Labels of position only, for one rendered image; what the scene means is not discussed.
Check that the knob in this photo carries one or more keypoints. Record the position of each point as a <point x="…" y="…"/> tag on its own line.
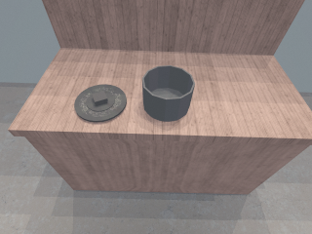
<point x="99" y="97"/>

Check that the table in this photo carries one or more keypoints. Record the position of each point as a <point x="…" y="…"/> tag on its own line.
<point x="245" y="122"/>

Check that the lid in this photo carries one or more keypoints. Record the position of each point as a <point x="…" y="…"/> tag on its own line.
<point x="86" y="108"/>

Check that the pot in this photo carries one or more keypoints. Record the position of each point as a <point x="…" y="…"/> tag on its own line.
<point x="167" y="92"/>

